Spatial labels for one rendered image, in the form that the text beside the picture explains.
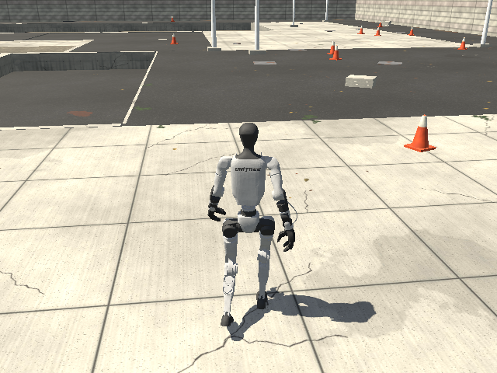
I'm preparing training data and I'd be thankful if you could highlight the right robot shin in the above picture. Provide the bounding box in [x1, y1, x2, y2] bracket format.
[258, 250, 270, 299]

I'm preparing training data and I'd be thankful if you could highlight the left robot shin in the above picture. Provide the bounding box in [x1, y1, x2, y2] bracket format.
[223, 263, 235, 317]

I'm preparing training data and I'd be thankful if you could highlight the left robot upper arm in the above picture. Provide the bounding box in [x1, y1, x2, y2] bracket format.
[212, 156, 232, 197]

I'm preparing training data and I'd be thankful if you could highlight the robot right forearm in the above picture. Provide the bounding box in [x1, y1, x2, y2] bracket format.
[276, 189, 294, 230]

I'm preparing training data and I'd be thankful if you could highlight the left robot hand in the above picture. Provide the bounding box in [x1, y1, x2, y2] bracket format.
[208, 207, 226, 221]

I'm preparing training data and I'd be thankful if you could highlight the right robot upper arm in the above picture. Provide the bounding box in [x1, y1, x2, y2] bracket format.
[265, 156, 284, 201]

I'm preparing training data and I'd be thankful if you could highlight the robot shin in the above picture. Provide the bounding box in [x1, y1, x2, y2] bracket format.
[223, 263, 235, 317]
[258, 250, 270, 299]

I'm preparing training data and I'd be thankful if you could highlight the robot left forearm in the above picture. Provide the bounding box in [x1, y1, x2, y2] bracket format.
[208, 185, 221, 211]

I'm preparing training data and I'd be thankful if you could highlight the right robot hand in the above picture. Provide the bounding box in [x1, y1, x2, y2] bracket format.
[277, 228, 295, 252]

